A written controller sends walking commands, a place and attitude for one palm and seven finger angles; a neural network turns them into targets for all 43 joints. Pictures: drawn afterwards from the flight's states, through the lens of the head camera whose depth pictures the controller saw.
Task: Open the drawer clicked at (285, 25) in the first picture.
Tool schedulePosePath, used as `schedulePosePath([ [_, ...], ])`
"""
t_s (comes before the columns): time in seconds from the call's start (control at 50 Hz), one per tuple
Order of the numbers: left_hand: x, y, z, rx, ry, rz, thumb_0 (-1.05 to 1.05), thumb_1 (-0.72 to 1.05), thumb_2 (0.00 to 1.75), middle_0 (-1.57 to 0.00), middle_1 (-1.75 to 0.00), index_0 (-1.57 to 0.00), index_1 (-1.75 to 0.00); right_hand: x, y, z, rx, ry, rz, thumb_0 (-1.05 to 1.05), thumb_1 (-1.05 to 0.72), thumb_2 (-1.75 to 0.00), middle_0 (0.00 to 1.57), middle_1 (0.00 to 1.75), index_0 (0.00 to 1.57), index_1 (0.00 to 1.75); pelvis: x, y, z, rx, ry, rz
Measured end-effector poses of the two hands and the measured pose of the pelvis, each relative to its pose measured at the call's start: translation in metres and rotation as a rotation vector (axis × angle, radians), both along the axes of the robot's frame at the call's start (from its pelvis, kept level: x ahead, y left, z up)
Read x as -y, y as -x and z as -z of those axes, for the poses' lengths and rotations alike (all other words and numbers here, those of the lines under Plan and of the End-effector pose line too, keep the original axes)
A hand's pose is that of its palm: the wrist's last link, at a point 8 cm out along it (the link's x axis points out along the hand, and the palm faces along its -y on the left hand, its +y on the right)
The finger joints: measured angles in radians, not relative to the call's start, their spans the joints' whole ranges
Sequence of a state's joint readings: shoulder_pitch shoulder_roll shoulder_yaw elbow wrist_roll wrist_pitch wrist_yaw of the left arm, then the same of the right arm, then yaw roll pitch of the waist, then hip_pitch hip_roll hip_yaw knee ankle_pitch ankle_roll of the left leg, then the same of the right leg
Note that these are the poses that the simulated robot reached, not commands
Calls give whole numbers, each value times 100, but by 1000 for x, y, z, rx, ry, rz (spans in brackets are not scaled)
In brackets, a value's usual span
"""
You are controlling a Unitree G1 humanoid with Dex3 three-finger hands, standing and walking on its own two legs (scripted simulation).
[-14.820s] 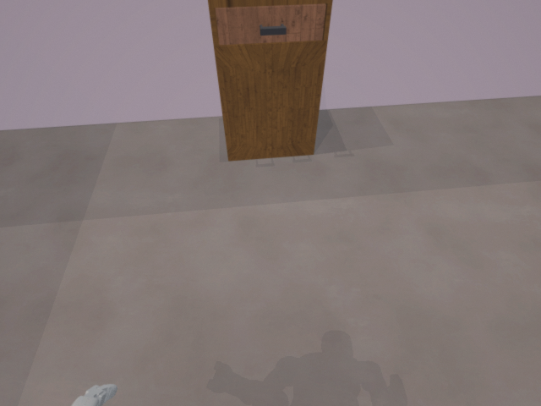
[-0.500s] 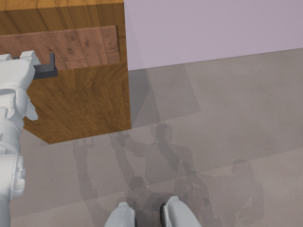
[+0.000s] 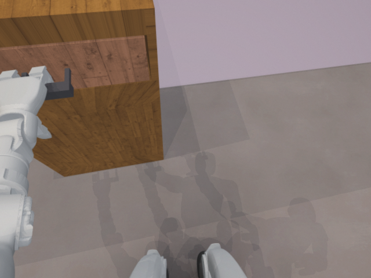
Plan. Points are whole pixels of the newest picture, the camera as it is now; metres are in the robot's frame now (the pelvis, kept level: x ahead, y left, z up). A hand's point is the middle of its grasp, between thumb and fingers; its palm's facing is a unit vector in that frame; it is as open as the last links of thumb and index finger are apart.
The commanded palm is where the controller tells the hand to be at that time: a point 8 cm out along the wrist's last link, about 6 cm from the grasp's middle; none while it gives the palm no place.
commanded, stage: close the thumb around the handle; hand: left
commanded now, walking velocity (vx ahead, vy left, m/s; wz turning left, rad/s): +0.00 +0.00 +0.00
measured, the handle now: (46, 83) +0.53 +0.30 +0.02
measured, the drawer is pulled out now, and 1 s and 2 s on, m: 0.00 0.03 0.16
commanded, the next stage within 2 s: pull the drawer open in 0.44 s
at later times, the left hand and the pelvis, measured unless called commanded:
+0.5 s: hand (36, 110) +0.47 +0.32 +0.00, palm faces -0.08 -0.04 -1.00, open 5.9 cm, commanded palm +0.46 +0.29 +0.05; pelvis +0.01 +0.00 +0.00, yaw +0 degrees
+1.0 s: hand (34, 123) +0.44 +0.32 +0.00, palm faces -0.07 -0.04 -1.00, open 5.9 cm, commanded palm +0.43 +0.29 +0.05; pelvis +0.02 +0.01 +0.01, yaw +0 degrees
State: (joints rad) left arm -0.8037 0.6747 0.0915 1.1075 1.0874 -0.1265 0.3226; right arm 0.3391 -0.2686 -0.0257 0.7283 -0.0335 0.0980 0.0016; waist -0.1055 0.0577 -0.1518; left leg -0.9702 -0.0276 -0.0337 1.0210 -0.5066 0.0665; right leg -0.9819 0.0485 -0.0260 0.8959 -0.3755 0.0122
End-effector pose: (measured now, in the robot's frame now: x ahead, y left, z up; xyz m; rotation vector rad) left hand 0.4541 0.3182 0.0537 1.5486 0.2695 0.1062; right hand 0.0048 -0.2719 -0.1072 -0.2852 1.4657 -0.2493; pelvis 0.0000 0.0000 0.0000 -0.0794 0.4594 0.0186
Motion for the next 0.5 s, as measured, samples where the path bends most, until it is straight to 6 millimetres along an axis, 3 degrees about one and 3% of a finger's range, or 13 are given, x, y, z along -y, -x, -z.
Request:
schedulePosePath([
  [0.34,-1,0,0,19,1,6,0,67,80,-33,-126,-37,-133,2,-11,2,-4,-4,-8,0,-90,-90,20,30,20,30,0,-6,0,-6,-2,1],
  [0.5,-1,1,1,24,13,4,1,71,80,-33,-129,-35,-135,0,-13,-1,1,-2,-2,0,-90,-90,20,30,20,30,-2,-8,-2,1,0,4],
])
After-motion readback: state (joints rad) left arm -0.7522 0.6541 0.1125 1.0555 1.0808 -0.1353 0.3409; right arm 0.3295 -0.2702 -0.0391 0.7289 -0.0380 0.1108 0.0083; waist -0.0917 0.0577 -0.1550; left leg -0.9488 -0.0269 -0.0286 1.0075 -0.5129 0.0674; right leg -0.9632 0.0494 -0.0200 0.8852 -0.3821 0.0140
